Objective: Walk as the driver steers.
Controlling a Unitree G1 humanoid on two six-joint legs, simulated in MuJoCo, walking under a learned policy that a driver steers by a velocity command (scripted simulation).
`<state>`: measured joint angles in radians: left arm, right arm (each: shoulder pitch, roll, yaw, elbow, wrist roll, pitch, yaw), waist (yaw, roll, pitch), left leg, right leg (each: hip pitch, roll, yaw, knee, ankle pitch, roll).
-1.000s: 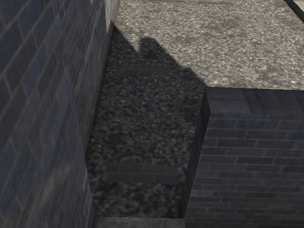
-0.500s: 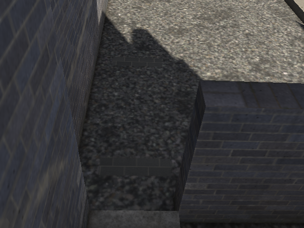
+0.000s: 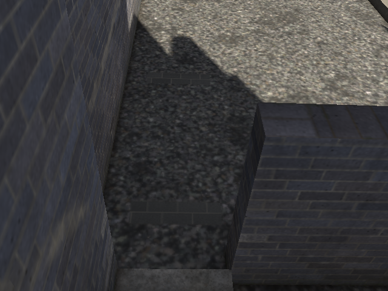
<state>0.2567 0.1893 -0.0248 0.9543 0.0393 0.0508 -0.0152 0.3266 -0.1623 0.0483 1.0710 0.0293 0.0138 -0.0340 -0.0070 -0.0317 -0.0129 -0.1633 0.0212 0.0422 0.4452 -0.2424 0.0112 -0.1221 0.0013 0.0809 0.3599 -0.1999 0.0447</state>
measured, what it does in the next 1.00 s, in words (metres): shifts its weight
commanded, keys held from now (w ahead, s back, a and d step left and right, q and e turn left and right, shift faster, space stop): no key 0.38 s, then w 0.62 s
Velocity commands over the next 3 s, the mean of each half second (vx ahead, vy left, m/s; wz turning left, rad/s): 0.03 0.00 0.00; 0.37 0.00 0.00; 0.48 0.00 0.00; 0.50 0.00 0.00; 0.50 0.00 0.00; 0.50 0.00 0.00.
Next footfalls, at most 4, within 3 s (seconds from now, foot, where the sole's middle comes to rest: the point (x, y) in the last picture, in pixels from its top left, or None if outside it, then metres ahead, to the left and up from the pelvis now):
1.46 right None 0.36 -0.08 -0.98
1.72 left None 0.50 0.12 -1.19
2.04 right None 0.74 -0.02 -1.40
2.54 left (151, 289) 0.95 0.19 -1.60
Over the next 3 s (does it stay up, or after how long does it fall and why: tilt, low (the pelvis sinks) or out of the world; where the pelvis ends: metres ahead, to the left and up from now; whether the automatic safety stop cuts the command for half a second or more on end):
stays up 1.17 0.07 -0.99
